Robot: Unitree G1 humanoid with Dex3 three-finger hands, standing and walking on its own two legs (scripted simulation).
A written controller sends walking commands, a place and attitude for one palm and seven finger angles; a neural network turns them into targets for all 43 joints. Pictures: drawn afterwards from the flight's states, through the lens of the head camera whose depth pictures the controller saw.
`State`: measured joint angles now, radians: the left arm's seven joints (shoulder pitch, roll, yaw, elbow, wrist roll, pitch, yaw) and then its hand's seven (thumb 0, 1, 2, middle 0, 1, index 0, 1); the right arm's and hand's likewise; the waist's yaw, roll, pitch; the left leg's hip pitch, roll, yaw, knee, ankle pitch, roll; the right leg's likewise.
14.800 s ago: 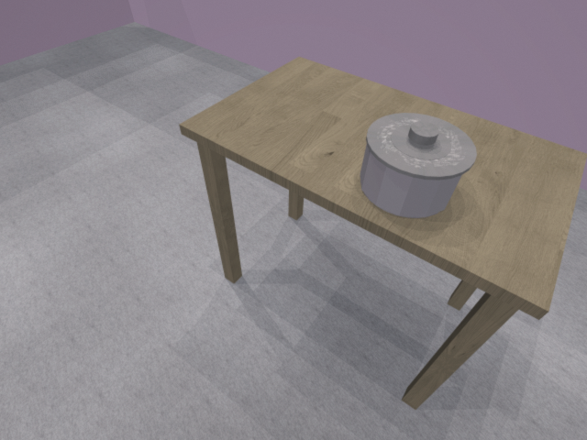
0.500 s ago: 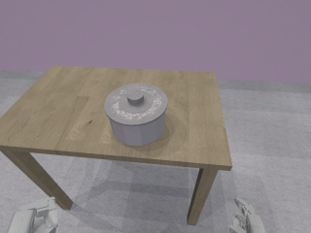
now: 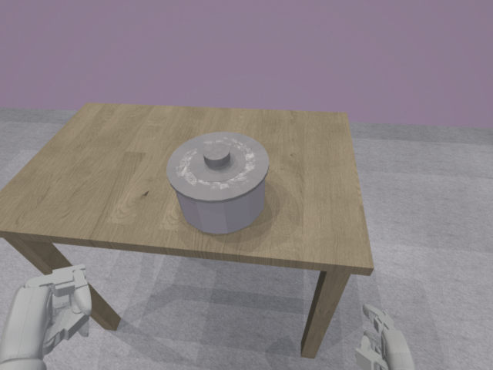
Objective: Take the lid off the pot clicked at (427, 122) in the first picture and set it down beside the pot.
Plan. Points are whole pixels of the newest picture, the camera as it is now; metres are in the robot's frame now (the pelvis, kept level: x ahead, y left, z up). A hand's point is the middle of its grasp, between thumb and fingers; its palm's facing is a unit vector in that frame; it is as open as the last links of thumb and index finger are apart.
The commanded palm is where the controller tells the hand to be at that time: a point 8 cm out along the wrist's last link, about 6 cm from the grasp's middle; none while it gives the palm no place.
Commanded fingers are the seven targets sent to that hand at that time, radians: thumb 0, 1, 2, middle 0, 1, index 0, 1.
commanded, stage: reach forward and open the fingers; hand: left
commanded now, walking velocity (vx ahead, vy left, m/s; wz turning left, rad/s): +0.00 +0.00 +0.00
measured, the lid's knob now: (216, 154) +0.48 +0.12 +0.09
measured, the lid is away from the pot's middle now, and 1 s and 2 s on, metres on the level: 0.00 0.00 0.00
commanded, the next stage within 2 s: move the open hand above the knob in 1.14 s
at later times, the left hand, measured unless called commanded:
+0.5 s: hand (63, 300) +0.17 +0.27 +0.09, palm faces -0.22 -0.09 -0.97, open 3.7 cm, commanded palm +0.16 +0.27 +0.17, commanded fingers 0.00 0.20 1.21 -1.03 -0.65 -1.03 -0.65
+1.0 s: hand (39, 245) +0.22 +0.31 +0.15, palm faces -0.06 -0.07 -1.00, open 9.3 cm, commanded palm +0.19 +0.29 +0.21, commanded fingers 0.00 -0.29 1.46 -0.85 -0.08 -0.85 -0.08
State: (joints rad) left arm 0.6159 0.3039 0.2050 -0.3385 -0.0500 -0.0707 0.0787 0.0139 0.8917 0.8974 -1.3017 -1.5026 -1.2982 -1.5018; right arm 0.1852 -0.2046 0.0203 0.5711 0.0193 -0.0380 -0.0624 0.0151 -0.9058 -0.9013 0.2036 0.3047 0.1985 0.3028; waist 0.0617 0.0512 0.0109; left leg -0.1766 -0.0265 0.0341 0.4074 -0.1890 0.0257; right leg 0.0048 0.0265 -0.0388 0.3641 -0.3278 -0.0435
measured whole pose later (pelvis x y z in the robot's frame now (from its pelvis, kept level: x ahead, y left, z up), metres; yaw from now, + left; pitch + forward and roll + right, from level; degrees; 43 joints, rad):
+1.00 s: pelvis -0.07 +0.05 +0.00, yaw +1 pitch -2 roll -2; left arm -0.09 0.66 0.05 -0.14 0.73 0.06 -0.28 0.00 -0.20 1.38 -0.88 -0.17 -0.88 -0.17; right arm 0.12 -0.27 0.02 0.57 0.06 0.11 0.04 0.02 -0.91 -0.90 0.20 0.30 0.20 0.30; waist 0.06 0.14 0.04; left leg -0.30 -0.06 0.03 0.42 -0.09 0.09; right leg -0.13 -0.01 -0.06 0.44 -0.27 0.01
